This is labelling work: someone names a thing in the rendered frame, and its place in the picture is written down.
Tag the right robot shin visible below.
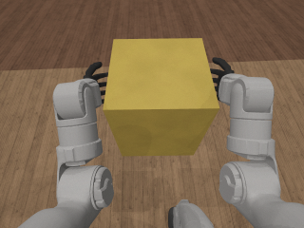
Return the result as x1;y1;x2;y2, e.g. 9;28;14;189
173;199;189;228

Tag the left robot upper arm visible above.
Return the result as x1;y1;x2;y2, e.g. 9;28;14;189
17;165;114;228

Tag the left robot hand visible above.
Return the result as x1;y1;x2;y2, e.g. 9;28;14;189
83;62;108;104

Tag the left robot forearm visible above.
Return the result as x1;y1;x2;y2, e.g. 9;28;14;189
52;78;103;201

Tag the carton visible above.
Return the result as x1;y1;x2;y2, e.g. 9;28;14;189
103;38;219;157

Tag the right robot hand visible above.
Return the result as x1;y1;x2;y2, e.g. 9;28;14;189
210;57;235;100

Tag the right robot forearm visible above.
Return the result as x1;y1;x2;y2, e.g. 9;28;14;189
218;73;281;194

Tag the right robot thigh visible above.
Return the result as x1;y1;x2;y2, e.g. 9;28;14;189
173;202;215;228

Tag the right robot upper arm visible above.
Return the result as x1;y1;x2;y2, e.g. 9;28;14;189
218;161;304;228

